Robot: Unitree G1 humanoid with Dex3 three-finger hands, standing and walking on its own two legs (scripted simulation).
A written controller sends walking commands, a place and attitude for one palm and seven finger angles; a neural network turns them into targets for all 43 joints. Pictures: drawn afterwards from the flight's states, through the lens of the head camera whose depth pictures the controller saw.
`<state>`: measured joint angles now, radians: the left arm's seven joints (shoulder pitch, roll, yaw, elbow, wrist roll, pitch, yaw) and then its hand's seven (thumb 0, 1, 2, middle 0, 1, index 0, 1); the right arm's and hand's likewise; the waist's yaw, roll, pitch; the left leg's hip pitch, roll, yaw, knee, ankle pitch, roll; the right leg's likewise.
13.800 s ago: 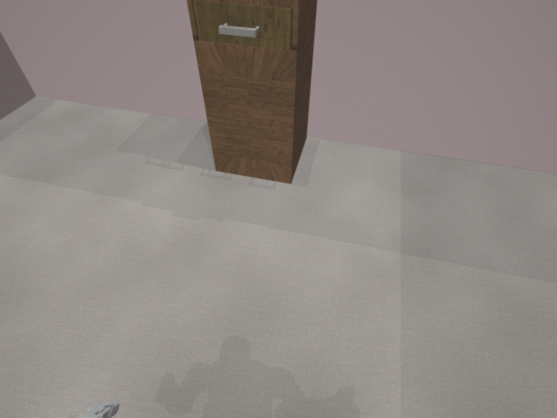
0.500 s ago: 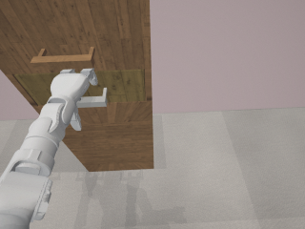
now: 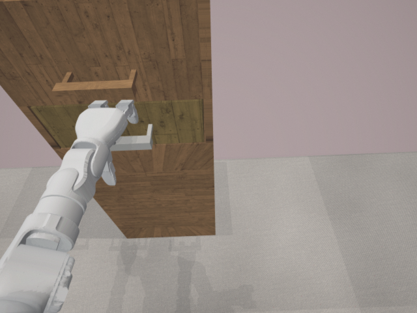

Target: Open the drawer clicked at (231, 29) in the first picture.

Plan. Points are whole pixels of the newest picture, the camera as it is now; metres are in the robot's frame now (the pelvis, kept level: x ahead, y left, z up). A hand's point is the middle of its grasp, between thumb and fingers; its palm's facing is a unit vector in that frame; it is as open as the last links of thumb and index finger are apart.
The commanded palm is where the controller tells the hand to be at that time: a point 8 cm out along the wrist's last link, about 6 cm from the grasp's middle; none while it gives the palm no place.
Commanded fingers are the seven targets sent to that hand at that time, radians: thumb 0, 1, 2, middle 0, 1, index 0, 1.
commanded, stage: move the hooked fingers above the handle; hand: left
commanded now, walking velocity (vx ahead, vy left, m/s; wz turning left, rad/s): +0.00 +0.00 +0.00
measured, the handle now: (122, 136) +0.50 +0.23 +0.02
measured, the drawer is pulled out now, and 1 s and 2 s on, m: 0.00 0.00 0.00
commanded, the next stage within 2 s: none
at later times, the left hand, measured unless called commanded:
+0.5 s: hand (117, 145) +0.43 +0.21 +0.07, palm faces -0.05 -0.04 -1.00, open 13.8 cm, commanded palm +0.42 +0.23 +0.14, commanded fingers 0.00 -0.50 0.30 -0.30 -1.20 -0.30 -1.20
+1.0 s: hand (119, 132) +0.46 +0.21 +0.08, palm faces +0.00 -0.03 -1.00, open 13.8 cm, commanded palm +0.43 +0.23 +0.14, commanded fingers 0.00 -0.50 0.30 -0.30 -1.20 -0.30 -1.20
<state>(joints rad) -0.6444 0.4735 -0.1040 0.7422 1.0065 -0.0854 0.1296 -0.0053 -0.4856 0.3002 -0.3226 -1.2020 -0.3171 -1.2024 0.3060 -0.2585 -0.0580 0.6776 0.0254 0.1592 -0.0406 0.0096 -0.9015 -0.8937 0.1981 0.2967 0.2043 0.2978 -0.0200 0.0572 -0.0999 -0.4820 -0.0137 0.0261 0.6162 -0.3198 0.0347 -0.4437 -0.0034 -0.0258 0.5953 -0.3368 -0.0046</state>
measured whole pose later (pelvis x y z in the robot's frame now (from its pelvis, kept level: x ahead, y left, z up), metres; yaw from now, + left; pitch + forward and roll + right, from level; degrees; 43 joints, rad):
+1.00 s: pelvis +0.00 +0.00 +0.00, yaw -1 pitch +12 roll +0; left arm -0.73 0.49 -0.05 0.85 1.03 -0.09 0.17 0.00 -0.49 0.30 -0.32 -1.21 -0.31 -1.20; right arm 0.30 -0.27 -0.05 0.68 0.03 0.15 -0.05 0.01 -0.90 -0.89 0.20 0.30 0.20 0.30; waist -0.05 0.06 -0.10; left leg -0.52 0.00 0.04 0.63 -0.32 0.03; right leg -0.49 0.01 -0.01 0.62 -0.34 -0.01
